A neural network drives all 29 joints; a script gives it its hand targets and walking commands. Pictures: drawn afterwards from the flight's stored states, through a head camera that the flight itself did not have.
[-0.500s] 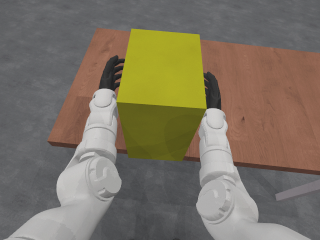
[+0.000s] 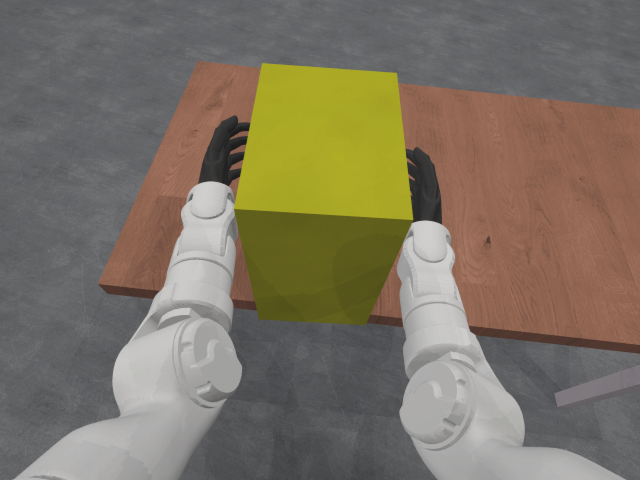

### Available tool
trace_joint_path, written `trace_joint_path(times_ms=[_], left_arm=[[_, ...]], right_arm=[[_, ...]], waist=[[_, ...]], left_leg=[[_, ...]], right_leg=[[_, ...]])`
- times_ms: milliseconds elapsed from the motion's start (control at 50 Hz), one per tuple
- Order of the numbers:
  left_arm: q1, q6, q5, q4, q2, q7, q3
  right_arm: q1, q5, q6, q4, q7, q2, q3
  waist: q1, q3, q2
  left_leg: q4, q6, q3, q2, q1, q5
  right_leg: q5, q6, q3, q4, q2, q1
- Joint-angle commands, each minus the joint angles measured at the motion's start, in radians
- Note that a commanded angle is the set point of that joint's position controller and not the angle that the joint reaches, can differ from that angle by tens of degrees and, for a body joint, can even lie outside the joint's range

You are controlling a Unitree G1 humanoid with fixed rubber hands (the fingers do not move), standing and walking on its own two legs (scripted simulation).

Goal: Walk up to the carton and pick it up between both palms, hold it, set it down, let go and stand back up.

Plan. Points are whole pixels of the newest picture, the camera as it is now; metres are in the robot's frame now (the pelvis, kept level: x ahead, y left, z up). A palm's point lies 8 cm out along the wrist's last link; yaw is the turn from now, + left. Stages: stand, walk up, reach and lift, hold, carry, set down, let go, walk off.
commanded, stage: reach and lift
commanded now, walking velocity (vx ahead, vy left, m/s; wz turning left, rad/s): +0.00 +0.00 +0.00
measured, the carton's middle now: (320, 210) +0.45 +0.00 +0.02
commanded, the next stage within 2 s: none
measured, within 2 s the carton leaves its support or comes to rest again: leaves its support in 0.42 s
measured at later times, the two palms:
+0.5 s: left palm (200, 197) +0.41 +0.14 +0.09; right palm (419, 219) +0.39 -0.12 +0.08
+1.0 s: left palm (193, 186) +0.39 +0.14 +0.14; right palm (439, 219) +0.36 -0.12 +0.12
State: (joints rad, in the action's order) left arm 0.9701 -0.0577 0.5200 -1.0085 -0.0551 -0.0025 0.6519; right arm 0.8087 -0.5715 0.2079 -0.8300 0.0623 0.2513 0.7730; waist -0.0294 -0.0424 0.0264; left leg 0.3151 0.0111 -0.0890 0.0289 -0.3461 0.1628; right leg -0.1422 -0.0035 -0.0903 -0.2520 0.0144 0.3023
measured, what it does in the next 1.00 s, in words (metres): stands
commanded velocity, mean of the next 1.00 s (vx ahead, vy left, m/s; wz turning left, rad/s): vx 0.00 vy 0.00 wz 0.00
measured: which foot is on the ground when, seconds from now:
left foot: down 0.00-1.00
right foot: down 0.00-1.00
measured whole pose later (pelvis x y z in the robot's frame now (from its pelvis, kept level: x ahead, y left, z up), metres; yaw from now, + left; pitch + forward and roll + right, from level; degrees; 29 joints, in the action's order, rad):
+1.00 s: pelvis -0.03 +0.00 +0.00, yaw +1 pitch -1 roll -1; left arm 0.91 0.24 0.43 -0.82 -0.07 -0.06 0.50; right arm 0.79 -0.29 0.05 -0.89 0.09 0.16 0.54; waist -0.04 0.01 0.05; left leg 0.32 0.01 -0.09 0.03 -0.15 0.15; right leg -0.11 0.00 -0.10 -0.23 0.01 0.09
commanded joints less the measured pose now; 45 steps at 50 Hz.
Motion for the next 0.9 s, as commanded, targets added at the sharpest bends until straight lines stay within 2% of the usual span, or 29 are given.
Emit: trace_joint_path(times_ms=[0,100,220,240,260,280,300,320,360,380,420,460,480,520,540,580,620,640,660,680,700,720,740,880], left_arm=[[0.364,-0.008,-0.007,-0.084,-0.431,0.098,-0.229],[0.360,-0.012,-0.035,-0.082,-0.440,0.101,-0.265],[0.367,-0.005,-0.065,-0.061,-0.468,0.099,-0.317],[0.360,0.000,-0.068,-0.048,-0.486,0.092,-0.309],[0.383,-0.004,-0.077,-0.027,-0.485,0.088,-0.320],[0.392,-0.004,-0.091,-0.026,-0.486,0.088,-0.341],[0.385,-0.002,-0.090,-0.020,-0.496,0.083,-0.350],[0.384,0.007,-0.088,-0.020,-0.495,0.081,-0.351],[0.367,0.023,-0.094,-0.009,-0.508,0.082,-0.372],[0.376,0.029,-0.100,0.009,-0.509,0.084,-0.374],[0.396,0.049,-0.124,0.023,-0.521,0.085,-0.406],[0.400,0.068,-0.133,0.032,-0.510,0.088,-0.406],[0.411,0.081,-0.132,0.043,-0.509,0.089,-0.410],[0.402,0.111,-0.130,0.047,-0.512,0.094,-0.402],[0.407,0.124,-0.139,0.042,-0.520,0.097,-0.418],[0.417,0.143,-0.145,0.072,-0.523,0.090,-0.421],[0.390,0.178,-0.135,0.053,-0.522,0.097,-0.391],[0.376,0.196,-0.126,0.045,-0.501,0.102,-0.363],[0.366,0.211,-0.120,0.053,-0.488,0.110,-0.356],[0.384,0.223,-0.127,0.084,-0.500,0.112,-0.398],[0.376,0.236,-0.127,0.093,-0.510,0.114,-0.396],[0.392,0.243,-0.127,0.109,-0.510,0.113,-0.398],[0.389,0.249,-0.125,0.117,-0.510,0.111,-0.394],[0.403,0.276,-0.140,0.156,-0.510,0.093,-0.409]], right_arm=[[0.516,-0.012,0.066,-0.069,-0.108,0.409,-0.346],[0.521,0.017,0.073,-0.069,-0.100,0.417,-0.395],[0.545,0.058,0.080,-0.063,-0.094,0.409,-0.444],[0.547,0.061,0.078,-0.080,-0.096,0.398,-0.456],[0.570,0.073,0.084,-0.062,-0.097,0.413,-0.472],[0.592,0.080,0.089,-0.060,-0.096,0.401,-0.483],[0.599,0.088,0.096,-0.034,-0.096,0.391,-0.492],[0.590,0.092,0.093,-0.065,-0.093,0.371,-0.480],[0.578,0.113,0.087,-0.075,-0.090,0.369,-0.500],[0.589,0.122,0.082,-0.068,-0.086,0.373,-0.502],[0.609,0.136,0.075,-0.065,-0.080,0.357,-0.510],[0.605,0.133,0.057,-0.057,-0.077,0.349,-0.500],[0.603,0.143,0.043,-0.079,-0.080,0.348,-0.493],[0.617,0.173,0.024,-0.065,-0.078,0.346,-0.508],[0.641,0.184,0.020,-0.046,-0.079,0.327,-0.506],[0.668,0.198,0.005,-0.012,-0.079,0.325,-0.521],[0.657,0.203,-0.019,-0.020,-0.080,0.304,-0.508],[0.652,0.208,-0.037,-0.031,-0.081,0.303,-0.510],[0.649,0.221,-0.048,-0.015,-0.079,0.299,-0.507],[0.603,0.227,-0.062,-0.045,-0.062,0.320,-0.440],[0.630,0.234,-0.069,-0.030,-0.061,0.297,-0.438],[0.626,0.239,-0.074,-0.026,-0.063,0.296,-0.436],[0.632,0.241,-0.078,-0.017,-0.067,0.289,-0.441],[0.690,0.276,-0.090,0.028,-0.082,0.283,-0.502]], waist=[[0.003,-0.568,-0.052],[0.000,-0.574,-0.037],[0.001,-0.591,-0.042],[0.031,-0.571,-0.014],[0.036,-0.610,-0.016],[0.022,-0.620,-0.032],[0.034,-0.640,-0.036],[0.019,-0.620,-0.052],[0.017,-0.597,-0.069],[0.019,-0.612,-0.052],[0.009,-0.585,-0.061],[-0.002,-0.538,-0.042],[-0.007,-0.536,-0.059],[0.012,-0.512,-0.066],[-0.009,-0.520,-0.067],[0.001,-0.531,-0.065],[-0.002,-0.452,-0.046],[0.011,-0.413,-0.020],[0.009,-0.398,-0.012],[-0.060,-0.399,-0.055],[-0.035,-0.410,-0.067],[-0.042,-0.406,-0.071],[-0.032,-0.407,-0.079],[-0.012,-0.419,-0.072]], left_leg=[[0.033,-0.020,-0.040,-0.008,0.176,-0.467],[0.014,-0.015,-0.036,-0.014,0.123,-0.420],[0.020,-0.026,-0.028,-0.010,0.151,-0.442],[0.010,-0.030,-0.024,-0.004,0.115,-0.389],[0.009,-0.028,-0.028,-0.006,0.110,-0.373],[0.005,-0.028,-0.020,-0.008,0.131,-0.373],[0.013,-0.029,-0.019,-0.003,0.154,-0.391],[0.018,-0.031,-0.019,-0.004,0.194,-0.400],[0.027,-0.042,-0.021,-0.001,0.236,-0.441],[0.027,-0.039,-0.017,0.001,0.238,-0.412],[0.025,-0.042,-0.014,-0.001,0.242,-0.385],[0.016,-0.040,-0.019,-0.005,0.242,-0.356],[0.010,-0.042,-0.012,-0.007,0.257,-0.344],[0.000,-0.040,-0.020,-0.015,0.263,-0.316],[-0.007,-0.041,-0.015,-0.013,0.267,-0.302],[0.008,-0.045,-0.015,-0.016,0.308,-0.335],[-0.012,-0.040,-0.008,-0.014,0.293,-0.270],[-0.030,-0.029,-0.018,-0.019,0.282,-0.227],[-0.041,-0.026,-0.020,-0.019,0.279,-0.202],[-0.016,-0.059,-0.013,-0.018,0.327,-0.255],[0.001,-0.066,-0.011,-0.021,0.362,-0.287],[0.008,-0.070,-0.012,-0.019,0.408,-0.302],[0.015,-0.071,-0.012,-0.019,0.422,-0.316],[0.009,-0.064,-0.009,-0.018,0.427,-0.293]], right_leg=[[0.557,-0.038,-0.023,-0.100,-0.018,-0.353],[0.622,-0.039,-0.009,-0.113,-0.010,-0.431],[0.624,-0.030,-0.010,-0.104,-0.017,-0.433],[0.621,-0.025,-0.003,-0.112,-0.013,-0.455],[0.625,-0.029,-0.003,-0.117,-0.010,-0.474],[0.615,-0.028,-0.004,-0.119,-0.012,-0.449],[0.604,-0.028,-0.005,-0.115,-0.014,-0.440],[0.581,-0.027,-0.013,-0.104,-0.018,-0.408],[0.592,-0.021,-0.008,-0.089,-0.021,-0.403],[0.573,-0.019,-0.013,-0.080,-0.023,-0.402],[0.533,-0.016,-0.013,-0.071,-0.027,-0.386],[0.515,-0.021,-0.019,-0.059,-0.028,-0.392],[0.491,-0.018,-0.019,-0.056,-0.026,-0.383],[0.474,-0.017,-0.016,-0.049,-0.025,-0.397],[0.454,-0.015,-0.016,-0.045,-0.026,-0.387],[0.445,-0.023,-0.026,-0.041,-0.032,-0.369],[0.393,-0.023,-0.026,-0.024,-0.030,-0.381],[0.353,-0.027,-0.028,-0.014,-0.032,-0.391],[0.344,-0.034,-0.024,-0.006,-0.028,-0.399],[0.333,-0.031,-0.037,-0.006,-0.037,-0.331],[0.286,-0.025,-0.042,0.008,-0.043,-0.298],[0.265,-0.023,-0.047,0.016,-0.047,-0.275],[0.256,-0.020,-0.049,0.018,-0.047,-0.272],[0.245,-0.021,-0.051,0.014,-0.048,-0.289]])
